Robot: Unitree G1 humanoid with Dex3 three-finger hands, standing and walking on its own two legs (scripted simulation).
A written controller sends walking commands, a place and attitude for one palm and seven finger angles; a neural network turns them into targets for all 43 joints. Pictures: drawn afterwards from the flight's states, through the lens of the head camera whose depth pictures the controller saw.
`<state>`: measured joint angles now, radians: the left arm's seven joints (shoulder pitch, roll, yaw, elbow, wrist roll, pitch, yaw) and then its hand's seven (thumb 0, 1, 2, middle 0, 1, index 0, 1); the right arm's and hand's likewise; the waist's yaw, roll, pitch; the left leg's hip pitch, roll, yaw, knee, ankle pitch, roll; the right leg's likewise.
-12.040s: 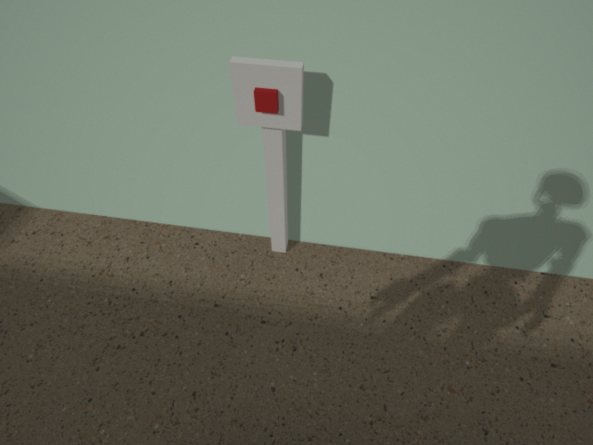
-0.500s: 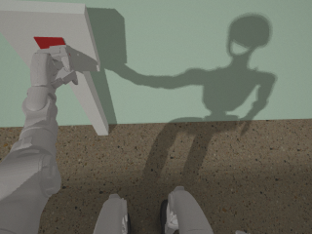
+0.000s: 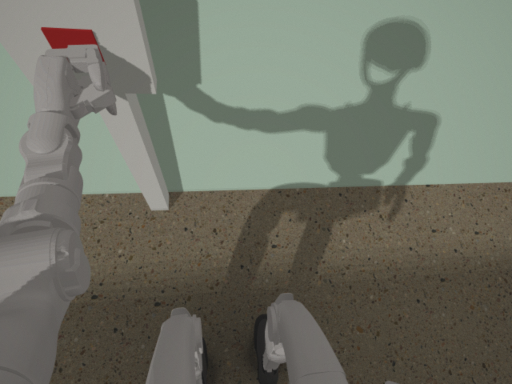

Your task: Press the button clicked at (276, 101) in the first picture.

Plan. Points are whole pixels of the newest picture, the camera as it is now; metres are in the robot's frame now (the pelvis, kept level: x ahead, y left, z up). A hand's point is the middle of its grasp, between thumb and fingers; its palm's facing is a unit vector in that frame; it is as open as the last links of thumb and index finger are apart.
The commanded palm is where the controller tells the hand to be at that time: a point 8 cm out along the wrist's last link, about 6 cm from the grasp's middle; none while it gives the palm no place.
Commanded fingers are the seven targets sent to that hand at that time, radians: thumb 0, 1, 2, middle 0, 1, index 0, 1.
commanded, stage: pull the fist back off the button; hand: left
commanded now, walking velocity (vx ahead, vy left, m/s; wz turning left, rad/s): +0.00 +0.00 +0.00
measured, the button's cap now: (77, 42) +0.59 +0.20 +0.09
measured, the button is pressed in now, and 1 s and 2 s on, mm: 15 0 0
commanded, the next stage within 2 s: draw the hand back to the body in 0.88 s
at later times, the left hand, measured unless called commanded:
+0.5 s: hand (108, 107) +0.50 +0.17 +0.06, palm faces -0.01 -1.00 -0.03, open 3.0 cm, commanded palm +0.46 +0.21 +0.07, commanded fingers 0.00 0.90 0.90 -1.30 -1.50 -1.30 -1.50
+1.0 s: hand (107, 146) +0.44 +0.16 +0.06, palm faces -0.01 -1.00 -0.03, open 3.1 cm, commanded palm +0.41 +0.22 +0.07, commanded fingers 0.00 0.90 0.90 -1.30 -1.50 -1.30 -1.50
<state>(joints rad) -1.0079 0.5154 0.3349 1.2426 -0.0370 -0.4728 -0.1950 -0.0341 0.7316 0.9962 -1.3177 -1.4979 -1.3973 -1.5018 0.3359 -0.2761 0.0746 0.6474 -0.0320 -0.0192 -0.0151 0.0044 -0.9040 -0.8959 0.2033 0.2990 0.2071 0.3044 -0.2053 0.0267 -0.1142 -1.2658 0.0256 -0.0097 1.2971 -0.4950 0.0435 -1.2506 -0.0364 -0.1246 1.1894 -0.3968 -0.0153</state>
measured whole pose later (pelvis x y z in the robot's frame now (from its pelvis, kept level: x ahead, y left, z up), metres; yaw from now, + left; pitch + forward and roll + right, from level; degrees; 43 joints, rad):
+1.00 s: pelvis +0.07 +0.00 +0.04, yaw +1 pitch +22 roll -2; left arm -0.30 0.23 0.18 0.55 -0.16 -0.45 -0.17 0.02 0.90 0.90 -1.30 -1.50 -1.30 -1.50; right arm 0.20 -0.24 0.00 0.58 0.00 0.00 -0.01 0.01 -0.91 -0.90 0.20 0.30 0.21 0.30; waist -0.04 0.02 -0.14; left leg -0.97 0.02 0.02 1.15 -0.56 0.03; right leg -0.99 -0.03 -0.09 1.09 -0.48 -0.01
